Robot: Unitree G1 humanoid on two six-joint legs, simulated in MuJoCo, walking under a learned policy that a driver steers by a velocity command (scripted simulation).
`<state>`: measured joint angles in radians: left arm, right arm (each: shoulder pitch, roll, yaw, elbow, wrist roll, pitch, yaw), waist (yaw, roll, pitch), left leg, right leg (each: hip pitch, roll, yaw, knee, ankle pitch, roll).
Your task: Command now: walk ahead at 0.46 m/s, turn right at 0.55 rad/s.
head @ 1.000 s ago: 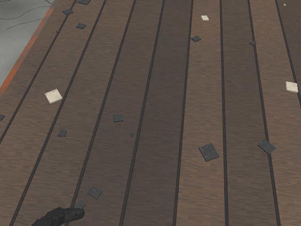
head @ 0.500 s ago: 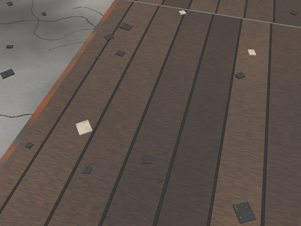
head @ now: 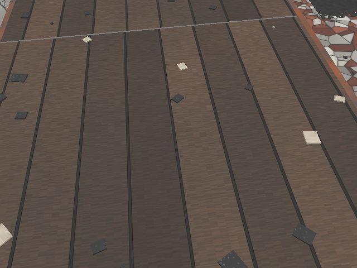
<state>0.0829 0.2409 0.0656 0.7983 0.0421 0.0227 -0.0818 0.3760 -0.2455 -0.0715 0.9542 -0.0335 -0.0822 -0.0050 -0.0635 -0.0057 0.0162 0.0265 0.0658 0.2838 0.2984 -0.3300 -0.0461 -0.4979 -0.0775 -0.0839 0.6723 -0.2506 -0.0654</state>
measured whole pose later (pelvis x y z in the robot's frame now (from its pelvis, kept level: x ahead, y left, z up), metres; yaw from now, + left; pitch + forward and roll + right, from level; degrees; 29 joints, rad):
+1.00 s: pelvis +0.55 -0.09 +0.01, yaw +7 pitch +2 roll +0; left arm 0.05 0.26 0.00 0.72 0.04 -0.03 -0.02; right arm 0.42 -0.27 -0.07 0.88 -0.01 -0.05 0.01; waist -0.09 -0.04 0.04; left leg -0.04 -0.15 -0.16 0.30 -0.28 0.11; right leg -0.63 -0.08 0.05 0.68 -0.05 0.05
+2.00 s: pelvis +1.05 +0.03 +0.00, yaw +14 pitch +0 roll +1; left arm 0.16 0.24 0.04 0.82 0.03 -0.02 -0.04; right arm 0.35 -0.23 -0.03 0.92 -0.01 -0.08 -0.01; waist -0.03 -0.04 0.06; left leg 0.02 -0.05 0.18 0.27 -0.30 0.06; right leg -0.60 -0.04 -0.05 0.69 -0.03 -0.04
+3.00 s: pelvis +1.14 +0.09 +0.00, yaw -10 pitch -1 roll -1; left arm 0.19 0.25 0.03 0.87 0.01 0.05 0.02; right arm 0.23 -0.23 -0.02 0.83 -0.02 0.01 -0.02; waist -0.01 -0.01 0.04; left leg -0.22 -0.03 -0.01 0.48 -0.25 0.04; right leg -0.12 0.04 0.06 0.40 -0.26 0.00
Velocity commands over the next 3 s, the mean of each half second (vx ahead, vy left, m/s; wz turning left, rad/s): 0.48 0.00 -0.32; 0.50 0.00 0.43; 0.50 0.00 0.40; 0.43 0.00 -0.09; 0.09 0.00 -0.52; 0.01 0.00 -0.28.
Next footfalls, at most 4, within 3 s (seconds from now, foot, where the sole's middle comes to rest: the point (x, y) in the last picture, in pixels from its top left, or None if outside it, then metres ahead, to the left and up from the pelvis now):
0.04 right None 0.14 -0.11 -0.77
0.58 left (193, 263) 0.50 -0.03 -0.77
1.10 right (225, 186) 0.81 -0.20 -0.77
1.60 left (156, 159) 0.97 0.09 -0.77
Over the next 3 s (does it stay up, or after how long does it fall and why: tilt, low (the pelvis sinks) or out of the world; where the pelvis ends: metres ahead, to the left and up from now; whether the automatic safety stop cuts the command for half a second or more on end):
stays up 1.14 0.09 0.00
